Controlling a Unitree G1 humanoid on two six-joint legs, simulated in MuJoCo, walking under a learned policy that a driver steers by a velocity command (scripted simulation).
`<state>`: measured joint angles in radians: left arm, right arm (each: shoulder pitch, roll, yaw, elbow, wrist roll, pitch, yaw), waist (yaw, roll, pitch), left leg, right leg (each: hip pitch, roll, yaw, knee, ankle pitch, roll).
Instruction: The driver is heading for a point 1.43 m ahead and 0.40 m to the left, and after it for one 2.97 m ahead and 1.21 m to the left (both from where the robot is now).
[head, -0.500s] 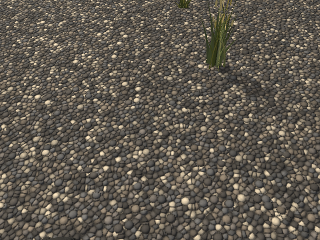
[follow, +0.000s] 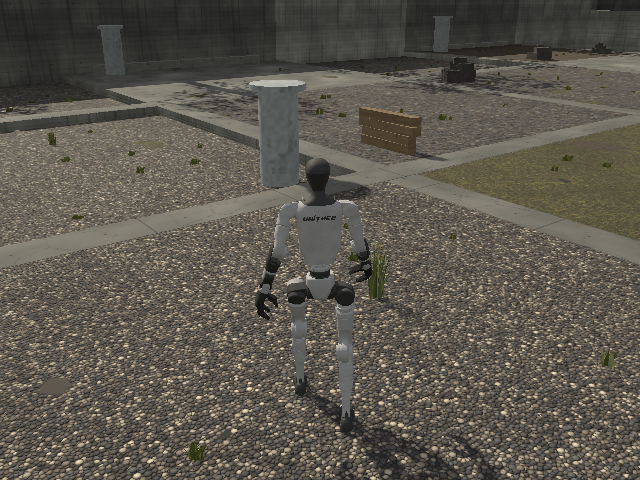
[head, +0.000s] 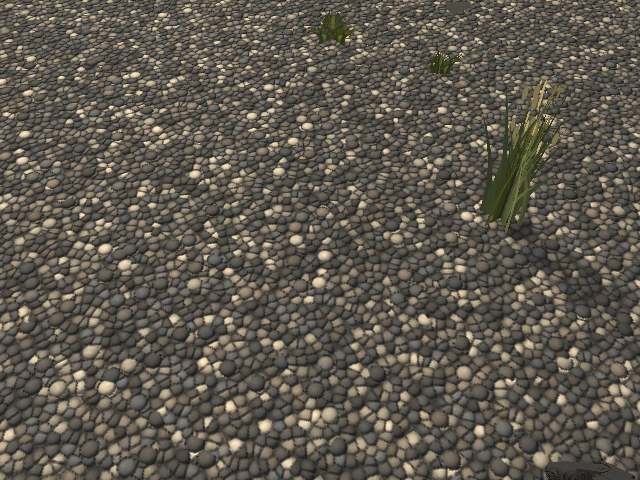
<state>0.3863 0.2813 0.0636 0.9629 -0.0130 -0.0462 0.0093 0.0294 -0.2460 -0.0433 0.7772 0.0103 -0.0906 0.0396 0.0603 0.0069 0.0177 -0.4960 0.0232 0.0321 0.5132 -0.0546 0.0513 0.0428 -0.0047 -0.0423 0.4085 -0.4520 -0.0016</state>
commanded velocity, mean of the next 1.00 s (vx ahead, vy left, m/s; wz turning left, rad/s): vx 0.50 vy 0.00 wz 0.18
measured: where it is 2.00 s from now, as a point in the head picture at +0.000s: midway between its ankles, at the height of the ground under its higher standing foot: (263, 231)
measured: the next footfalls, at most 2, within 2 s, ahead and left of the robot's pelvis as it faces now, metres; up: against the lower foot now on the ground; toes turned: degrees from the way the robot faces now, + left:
right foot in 0.54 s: +0.47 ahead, -0.14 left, +0.00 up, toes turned -2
left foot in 1.10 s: +0.73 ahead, +0.13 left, +0.00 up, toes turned +20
